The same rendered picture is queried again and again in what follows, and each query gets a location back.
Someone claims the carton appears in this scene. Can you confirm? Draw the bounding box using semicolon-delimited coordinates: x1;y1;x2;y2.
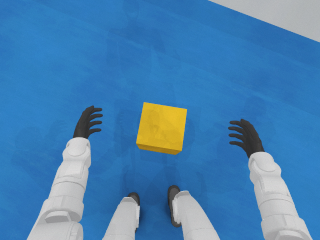
136;102;187;155

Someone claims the right robot shin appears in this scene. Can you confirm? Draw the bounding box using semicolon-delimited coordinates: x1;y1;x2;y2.
173;190;191;222

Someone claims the robot right forearm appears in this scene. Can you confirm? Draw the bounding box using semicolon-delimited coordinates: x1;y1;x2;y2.
248;151;313;240

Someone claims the left robot thigh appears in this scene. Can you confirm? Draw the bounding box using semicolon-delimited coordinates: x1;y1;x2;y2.
102;201;140;240

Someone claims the robot left hand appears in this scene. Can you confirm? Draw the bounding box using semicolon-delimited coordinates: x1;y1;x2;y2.
73;105;103;139

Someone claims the left robot upper arm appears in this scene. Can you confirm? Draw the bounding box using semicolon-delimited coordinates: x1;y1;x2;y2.
28;221;83;240

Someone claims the robot left forearm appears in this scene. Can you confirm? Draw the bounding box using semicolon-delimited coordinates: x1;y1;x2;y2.
27;137;91;240

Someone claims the robot right hand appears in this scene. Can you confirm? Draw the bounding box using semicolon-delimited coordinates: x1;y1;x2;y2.
228;119;265;159

